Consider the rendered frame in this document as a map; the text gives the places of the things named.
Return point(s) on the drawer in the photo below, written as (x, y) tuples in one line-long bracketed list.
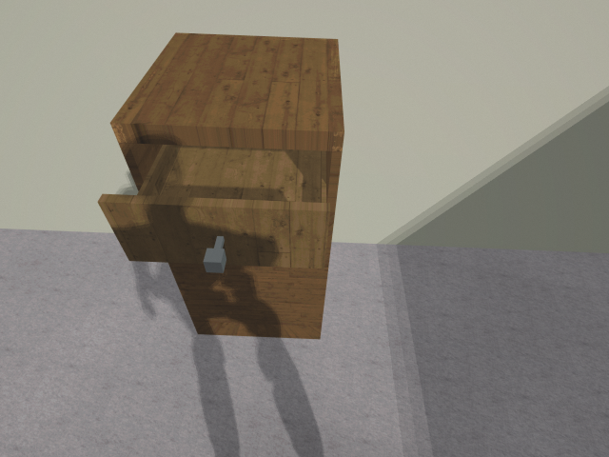
[(269, 204)]

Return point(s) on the cabinet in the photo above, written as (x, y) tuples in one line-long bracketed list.
[(242, 91)]

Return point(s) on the handle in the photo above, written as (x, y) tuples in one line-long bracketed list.
[(215, 258)]

